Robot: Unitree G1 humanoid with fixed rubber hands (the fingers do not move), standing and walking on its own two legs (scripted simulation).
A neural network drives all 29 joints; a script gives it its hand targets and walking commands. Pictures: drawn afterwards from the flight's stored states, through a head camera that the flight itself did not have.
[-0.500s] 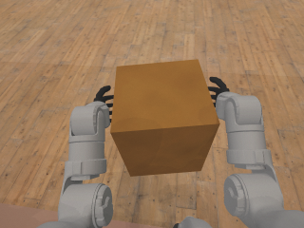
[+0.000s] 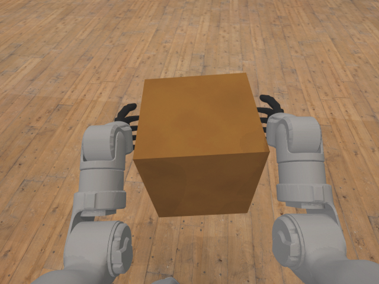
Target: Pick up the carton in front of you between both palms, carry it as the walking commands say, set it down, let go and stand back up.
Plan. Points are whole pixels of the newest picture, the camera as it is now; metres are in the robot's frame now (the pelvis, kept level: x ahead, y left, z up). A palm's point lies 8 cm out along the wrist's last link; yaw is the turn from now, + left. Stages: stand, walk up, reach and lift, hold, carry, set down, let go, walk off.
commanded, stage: carry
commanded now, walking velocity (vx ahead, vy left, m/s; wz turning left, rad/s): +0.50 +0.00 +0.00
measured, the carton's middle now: (199, 150) +0.37 +0.01 +0.07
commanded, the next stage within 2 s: none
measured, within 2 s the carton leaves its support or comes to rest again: neither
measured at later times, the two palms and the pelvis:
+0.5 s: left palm (153, 61) +0.67 +0.14 +0.11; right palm (254, 57) +0.69 -0.16 +0.11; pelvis +0.31 -0.02 -0.01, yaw +4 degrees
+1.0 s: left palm (157, 25) +0.90 +0.14 +0.12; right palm (240, 26) +0.91 -0.15 +0.11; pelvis +0.62 +0.00 +0.02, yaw +1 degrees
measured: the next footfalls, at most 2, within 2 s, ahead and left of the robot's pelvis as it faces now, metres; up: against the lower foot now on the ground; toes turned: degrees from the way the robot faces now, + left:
right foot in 0.46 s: +0.48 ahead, -0.07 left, +0.00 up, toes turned -1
left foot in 1.06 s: +0.85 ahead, +0.09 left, +0.00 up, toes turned +9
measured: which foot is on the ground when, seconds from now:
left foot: down 0.00-0.46, up 0.48-1.00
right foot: up 0.00-0.44, down 0.46-1.00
